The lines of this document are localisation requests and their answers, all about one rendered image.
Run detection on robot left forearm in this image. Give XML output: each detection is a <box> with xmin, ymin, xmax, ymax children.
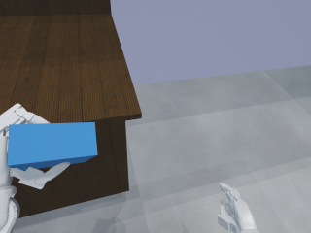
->
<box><xmin>0</xmin><ymin>185</ymin><xmax>20</xmax><ymax>233</ymax></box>

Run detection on sponge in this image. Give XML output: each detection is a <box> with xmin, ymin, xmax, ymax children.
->
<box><xmin>8</xmin><ymin>122</ymin><xmax>98</xmax><ymax>171</ymax></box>

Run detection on table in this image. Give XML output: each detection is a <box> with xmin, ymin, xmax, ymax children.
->
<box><xmin>0</xmin><ymin>0</ymin><xmax>142</xmax><ymax>218</ymax></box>

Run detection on robot left hand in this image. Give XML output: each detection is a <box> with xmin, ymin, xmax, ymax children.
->
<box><xmin>0</xmin><ymin>103</ymin><xmax>71</xmax><ymax>189</ymax></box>

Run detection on robot right hand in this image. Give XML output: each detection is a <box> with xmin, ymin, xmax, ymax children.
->
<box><xmin>218</xmin><ymin>183</ymin><xmax>257</xmax><ymax>233</ymax></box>

